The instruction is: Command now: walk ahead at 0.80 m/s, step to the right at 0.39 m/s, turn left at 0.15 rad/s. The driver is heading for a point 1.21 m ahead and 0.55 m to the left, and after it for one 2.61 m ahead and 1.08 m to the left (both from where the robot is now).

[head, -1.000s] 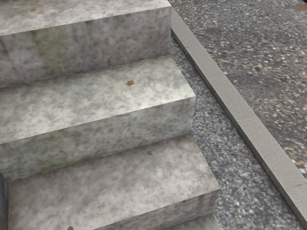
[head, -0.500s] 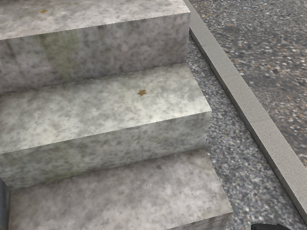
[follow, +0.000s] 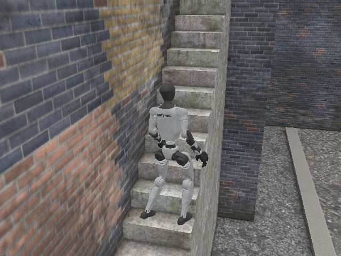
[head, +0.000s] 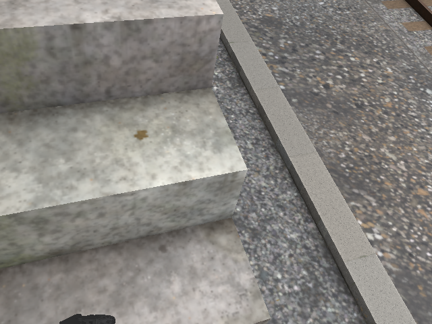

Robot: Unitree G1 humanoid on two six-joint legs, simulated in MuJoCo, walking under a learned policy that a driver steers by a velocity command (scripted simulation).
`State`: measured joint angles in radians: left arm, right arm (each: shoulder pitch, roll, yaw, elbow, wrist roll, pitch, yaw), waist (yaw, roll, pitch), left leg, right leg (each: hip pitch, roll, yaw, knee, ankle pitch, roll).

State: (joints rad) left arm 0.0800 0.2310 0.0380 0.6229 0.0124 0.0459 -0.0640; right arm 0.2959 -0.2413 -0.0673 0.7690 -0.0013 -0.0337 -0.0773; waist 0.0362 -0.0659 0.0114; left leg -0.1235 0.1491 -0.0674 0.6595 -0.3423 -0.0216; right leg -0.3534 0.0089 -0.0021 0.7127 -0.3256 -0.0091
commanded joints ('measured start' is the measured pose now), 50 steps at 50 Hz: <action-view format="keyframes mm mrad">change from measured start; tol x64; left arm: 1 -81 -1 17 -78 22 -13 5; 50 106 -4 -11 -246 75 -11 43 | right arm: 1 79 -259 -94 -99 91 18 -10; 50 -99 -127 -62 -224 7 144 -117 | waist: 1 -58 225 -270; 50 93 94 57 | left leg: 1 -137 -60 -69 448 849 91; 3 -948 -244 25 1203 -318 24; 8 -1333 -201 -100 2095 -625 109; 17 -1283 -205 140 1964 -179 97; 24 358 -226 -252 186 -95 171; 33 -726 -109 -411 -203 -777 136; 42 -579 -127 -92 -340 -310 -28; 46 -451 -339 -4 1186 -225 -22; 50 -547 -227 -43 1058 -37 -109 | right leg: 1 495 90 -202 -465 247 -74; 3 1142 -304 79 -26 1725 -191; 16 426 -402 14 -285 891 -80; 22 42 -275 -253 -281 2001 -84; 25 -248 -41 77 710 188 6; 30 -481 74 154 1242 231 66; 50 -137 -181 241 -167 -23 -329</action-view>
